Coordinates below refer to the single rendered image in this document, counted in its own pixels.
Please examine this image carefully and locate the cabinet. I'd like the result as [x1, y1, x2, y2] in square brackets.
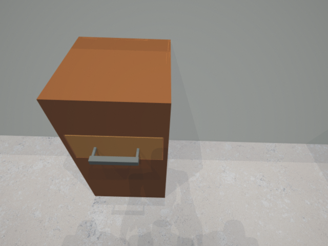
[36, 37, 171, 198]

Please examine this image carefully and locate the handle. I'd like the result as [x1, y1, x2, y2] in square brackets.
[88, 147, 139, 166]

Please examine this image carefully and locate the drawer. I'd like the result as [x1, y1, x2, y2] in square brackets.
[65, 135, 162, 159]

